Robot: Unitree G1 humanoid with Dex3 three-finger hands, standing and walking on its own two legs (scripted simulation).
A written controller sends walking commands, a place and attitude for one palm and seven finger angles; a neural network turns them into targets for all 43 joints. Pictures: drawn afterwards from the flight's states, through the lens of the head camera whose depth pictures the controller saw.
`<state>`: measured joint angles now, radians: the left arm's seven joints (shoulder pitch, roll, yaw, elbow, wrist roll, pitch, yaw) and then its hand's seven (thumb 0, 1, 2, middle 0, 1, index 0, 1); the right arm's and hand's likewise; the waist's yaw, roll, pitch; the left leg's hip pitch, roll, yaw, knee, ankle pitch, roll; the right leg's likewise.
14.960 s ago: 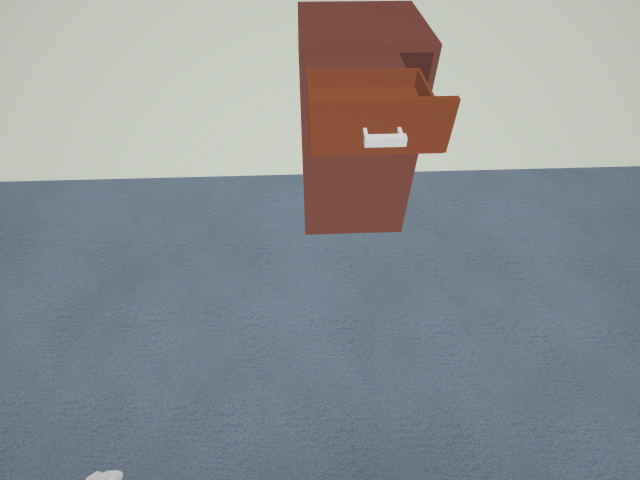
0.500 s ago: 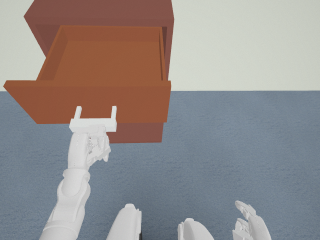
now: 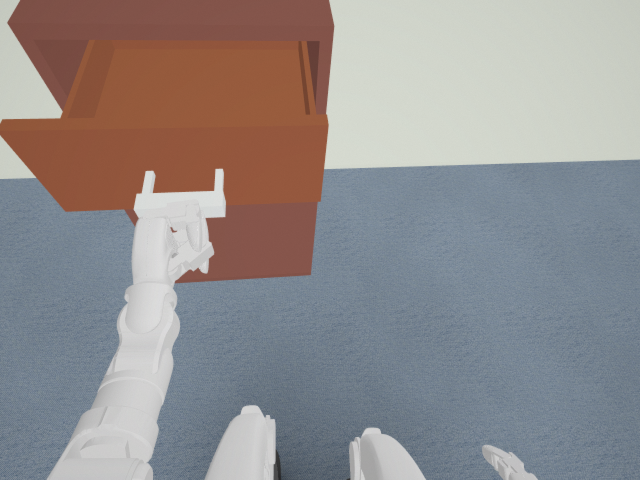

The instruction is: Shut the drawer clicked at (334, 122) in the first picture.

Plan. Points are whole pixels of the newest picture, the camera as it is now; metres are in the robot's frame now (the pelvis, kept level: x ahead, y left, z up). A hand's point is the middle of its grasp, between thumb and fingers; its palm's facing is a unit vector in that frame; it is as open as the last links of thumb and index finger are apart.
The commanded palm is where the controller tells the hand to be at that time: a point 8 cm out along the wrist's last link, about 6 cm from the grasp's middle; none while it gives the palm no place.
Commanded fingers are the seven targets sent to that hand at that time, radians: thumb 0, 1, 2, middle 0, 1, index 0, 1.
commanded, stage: push the drawer shut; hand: left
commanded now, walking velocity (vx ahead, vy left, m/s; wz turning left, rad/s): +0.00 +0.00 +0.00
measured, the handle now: (183, 191) +0.47 +0.19 +0.04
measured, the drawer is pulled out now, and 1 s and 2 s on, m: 0.17 0.07 0.00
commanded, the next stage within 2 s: pull the fist back off the drawer in 1.74 s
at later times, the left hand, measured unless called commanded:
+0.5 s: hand (208, 210) +0.45 +0.15 +0.03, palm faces +0.10 -0.99 -0.04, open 3.0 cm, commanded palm +0.44 +0.19 +0.04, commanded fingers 0.00 0.90 0.90 -1.40 -1.60 -1.40 -1.60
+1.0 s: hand (211, 174) +0.51 +0.16 +0.04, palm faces +0.10 -0.99 -0.05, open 3.2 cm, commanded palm +0.50 +0.19 +0.04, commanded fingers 0.00 0.90 0.90 -1.40 -1.60 -1.40 -1.60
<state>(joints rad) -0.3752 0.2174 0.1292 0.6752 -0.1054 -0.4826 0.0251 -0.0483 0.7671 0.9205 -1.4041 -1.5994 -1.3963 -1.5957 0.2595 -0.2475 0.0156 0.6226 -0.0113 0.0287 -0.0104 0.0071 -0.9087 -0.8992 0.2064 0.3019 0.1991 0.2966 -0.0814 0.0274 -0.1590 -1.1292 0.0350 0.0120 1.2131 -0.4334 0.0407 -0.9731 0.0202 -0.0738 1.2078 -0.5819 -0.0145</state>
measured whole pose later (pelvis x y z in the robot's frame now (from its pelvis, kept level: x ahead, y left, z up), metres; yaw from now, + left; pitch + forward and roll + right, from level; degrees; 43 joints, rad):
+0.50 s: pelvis -0.01 +0.00 -0.01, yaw +0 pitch +22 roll -4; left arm -0.65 0.28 0.23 0.98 -0.07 -0.53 0.02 -0.01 0.75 0.93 -1.40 -1.60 -1.40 -1.60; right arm 0.28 -0.25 0.02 0.64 -0.03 0.05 0.00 0.00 -0.91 -0.90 0.21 0.30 0.20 0.30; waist -0.12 0.03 -0.16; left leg -1.20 0.04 0.01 1.24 -0.43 0.04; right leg -1.04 0.02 -0.08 1.24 -0.58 -0.02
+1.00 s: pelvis -0.01 -0.01 -0.02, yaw -2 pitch +25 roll -5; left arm -0.87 0.42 0.34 1.18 -0.03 -0.51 -0.02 0.03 0.77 0.93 -1.40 -1.60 -1.40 -1.60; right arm 0.35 -0.26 0.03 0.66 -0.04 0.08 0.01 0.00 -0.91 -0.90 0.21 0.30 0.20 0.30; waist -0.18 0.05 -0.16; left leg -1.28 0.06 -0.01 1.28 -0.44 0.03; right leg -1.12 0.05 -0.09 1.26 -0.58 -0.03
